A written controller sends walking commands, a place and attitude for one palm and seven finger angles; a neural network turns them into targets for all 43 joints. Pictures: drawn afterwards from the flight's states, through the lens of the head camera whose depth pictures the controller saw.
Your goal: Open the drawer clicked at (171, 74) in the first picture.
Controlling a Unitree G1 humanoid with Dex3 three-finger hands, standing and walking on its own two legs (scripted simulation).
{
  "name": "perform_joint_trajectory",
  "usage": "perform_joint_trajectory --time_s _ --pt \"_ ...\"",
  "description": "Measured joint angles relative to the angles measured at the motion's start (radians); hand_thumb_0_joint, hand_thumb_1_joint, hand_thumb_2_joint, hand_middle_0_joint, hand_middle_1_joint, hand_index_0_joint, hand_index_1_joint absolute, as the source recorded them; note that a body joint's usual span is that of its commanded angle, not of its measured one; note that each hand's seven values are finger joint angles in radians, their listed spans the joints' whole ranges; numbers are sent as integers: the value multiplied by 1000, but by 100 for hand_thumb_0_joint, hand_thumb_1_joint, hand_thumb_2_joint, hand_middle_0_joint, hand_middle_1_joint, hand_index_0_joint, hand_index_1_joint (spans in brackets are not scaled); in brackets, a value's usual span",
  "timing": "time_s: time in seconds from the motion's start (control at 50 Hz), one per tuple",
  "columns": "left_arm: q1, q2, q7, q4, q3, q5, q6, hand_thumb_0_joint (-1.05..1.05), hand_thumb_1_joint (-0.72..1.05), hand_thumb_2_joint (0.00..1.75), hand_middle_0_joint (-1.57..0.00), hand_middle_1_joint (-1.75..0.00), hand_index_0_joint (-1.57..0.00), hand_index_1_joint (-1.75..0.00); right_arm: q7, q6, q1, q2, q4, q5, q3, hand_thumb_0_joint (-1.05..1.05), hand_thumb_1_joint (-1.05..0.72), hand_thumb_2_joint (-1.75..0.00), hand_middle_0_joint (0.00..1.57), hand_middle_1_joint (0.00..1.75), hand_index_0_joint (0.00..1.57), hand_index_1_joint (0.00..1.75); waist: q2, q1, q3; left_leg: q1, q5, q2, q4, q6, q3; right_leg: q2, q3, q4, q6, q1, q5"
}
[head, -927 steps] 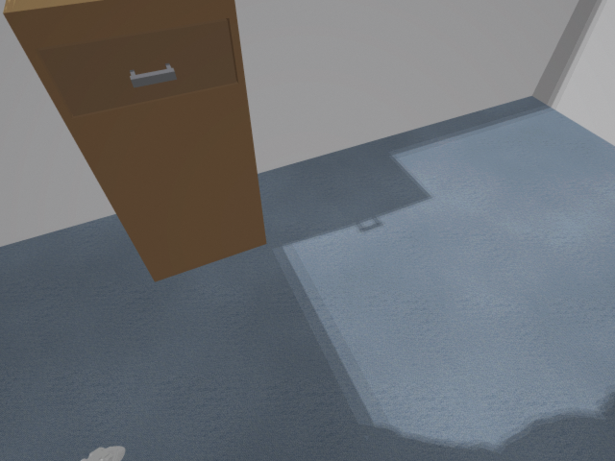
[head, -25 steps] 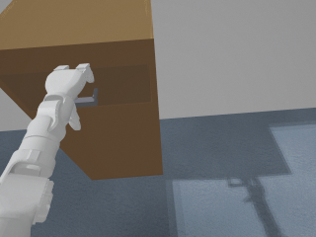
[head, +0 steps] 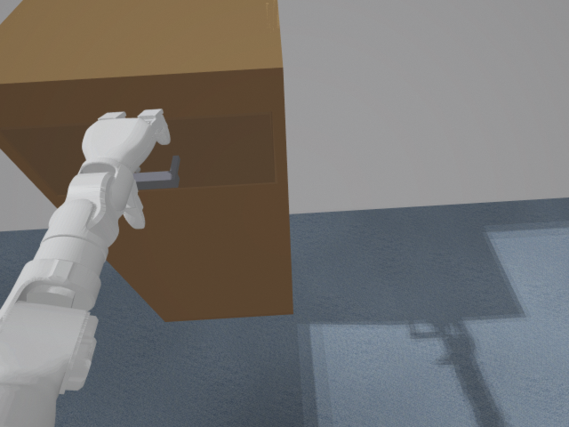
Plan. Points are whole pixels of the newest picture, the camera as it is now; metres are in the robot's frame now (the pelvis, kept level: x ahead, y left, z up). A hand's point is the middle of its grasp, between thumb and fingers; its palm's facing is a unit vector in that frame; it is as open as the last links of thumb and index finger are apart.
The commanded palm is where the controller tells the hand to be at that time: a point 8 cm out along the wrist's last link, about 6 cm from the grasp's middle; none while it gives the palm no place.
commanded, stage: lower the fingers behind the handle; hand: left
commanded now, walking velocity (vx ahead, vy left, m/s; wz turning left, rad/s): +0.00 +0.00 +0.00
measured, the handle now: (149, 171) +0.50 +0.24 +0.05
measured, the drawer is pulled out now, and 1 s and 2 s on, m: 0.00 0.00 0.00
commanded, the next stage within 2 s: lift the fingers back up to retry in 1.60 s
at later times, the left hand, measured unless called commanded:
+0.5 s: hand (147, 186) +0.46 +0.22 +0.06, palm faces -0.06 -0.03 -1.00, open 13.8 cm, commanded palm +0.44 +0.24 +0.13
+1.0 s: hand (146, 190) +0.46 +0.23 +0.06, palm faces -0.02 -0.02 -1.00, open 13.9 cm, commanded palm +0.43 +0.24 +0.09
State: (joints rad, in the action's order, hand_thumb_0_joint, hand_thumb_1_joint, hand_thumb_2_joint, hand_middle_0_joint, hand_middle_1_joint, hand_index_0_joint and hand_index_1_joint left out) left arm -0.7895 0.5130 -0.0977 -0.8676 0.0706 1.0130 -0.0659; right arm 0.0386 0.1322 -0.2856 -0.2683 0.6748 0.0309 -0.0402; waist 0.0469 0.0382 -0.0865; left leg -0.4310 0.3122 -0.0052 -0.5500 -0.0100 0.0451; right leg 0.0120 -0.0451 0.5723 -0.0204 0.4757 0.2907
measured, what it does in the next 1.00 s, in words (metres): stands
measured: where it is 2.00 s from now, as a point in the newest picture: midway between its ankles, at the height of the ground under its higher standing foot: outside the picture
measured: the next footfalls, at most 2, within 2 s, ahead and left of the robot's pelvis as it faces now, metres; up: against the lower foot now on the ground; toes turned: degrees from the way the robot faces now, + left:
none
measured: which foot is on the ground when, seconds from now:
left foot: down 0.00-1.00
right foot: down 0.00-1.00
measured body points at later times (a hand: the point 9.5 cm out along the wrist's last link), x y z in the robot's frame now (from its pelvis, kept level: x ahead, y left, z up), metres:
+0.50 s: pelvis -0.01 +0.00 +0.00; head +0.06 -0.01 +0.44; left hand +0.45 +0.22 +0.12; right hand +0.04 -0.27 -0.14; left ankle -0.03 +0.11 -0.73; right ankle -0.01 -0.11 -0.73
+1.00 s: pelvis -0.01 +0.00 -0.01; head +0.06 -0.01 +0.44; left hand +0.45 +0.23 +0.11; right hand +0.04 -0.27 -0.14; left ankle -0.03 +0.11 -0.73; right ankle -0.01 -0.11 -0.73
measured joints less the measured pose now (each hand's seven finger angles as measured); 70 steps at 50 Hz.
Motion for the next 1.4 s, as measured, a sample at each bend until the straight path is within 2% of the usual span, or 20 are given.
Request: perform_joint_trajectory --time_s 0.28,0.36,0.42,0.54,0.68,0.8,1.08,1.22,1.4 --pt "-15 -9 -31 -29 7 10 9 0 -49 30 -34 -122 -33 -123 -4 6 -23 1 7 -2 2 1 -90 -90 20 30 20 30 -1 1 -8 -25 3 2 -19 -3 3 2 3 17 2 26 1" --pt "-10 -8 -25 -60 6 13 11 0 -49 30 -33 -122 -32 -122 -3 5 -22 -1 4 -2 4 1 -90 -90 20 30 20 30 -3 12 -8 -36 5 0 -26 -3 6 1 7 23 3 37 0" --pt "10 -4 -28 -60 -11 18 -13 0 -49 30 -33 -121 -32 -122 1 0 -25 -1 -3 -5 1 1 -90 -90 20 30 20 30 -6 21 -5 -47 7 -2 -34 -4 9 -2 10 28 3 48 0" --pt "35 -3 -88 -42 -40 38 -53 0 -49 30 -34 -121 -32 -121 -1 -13 -39 0 5 -15 -13 1 -91 -90 20 30 20 30 -10 25 -7 -78 17 -6 -56 -4 10 -4 11 43 3 77 5" --pt "38 -23 -143 -57 -47 44 -33 0 -49 30 -37 -123 -34 -123 -12 -8 -40 1 29 -16 -16 1 -91 -90 20 29 20 30 -8 23 -21 -89 22 -7 -63 -5 14 -6 15 47 4 88 7" --pt "37 -29 -137 -92 -42 49 16 0 -49 30 -35 -122 -33 -124 -15 -5 -31 5 19 -14 -11 1 -91 -90 20 29 20 30 -3 28 -29 -85 20 -9 -60 -5 20 -8 21 46 4 88 3" --pt "23 -23 -160 -106 -46 50 -19 0 -49 30 -33 -120 -28 -125 -8 -16 -33 0 7 -16 -6 1 -90 -90 20 30 20 30 -14 24 -37 -127 29 -11 -97 -5 15 -8 17 77 3 126 10" --pt "-1 -23 -182 -126 -30 55 -2 0 -49 30 -32 -120 -27 -129 -8 -13 -39 -5 8 -13 -4 1 -90 -90 20 30 20 30 -19 28 -44 -155 34 -12 -119 -5 13 -9 15 93 3 150 12" --pt "-21 -10 -163 -141 -33 53 8 0 -49 30 -33 -120 -27 -132 -1 -13 -50 -3 -2 -8 5 1 -90 -90 20 30 20 30 -18 40 -42 -172 34 -14 -134 -9 19 -11 21 102 6 167 7"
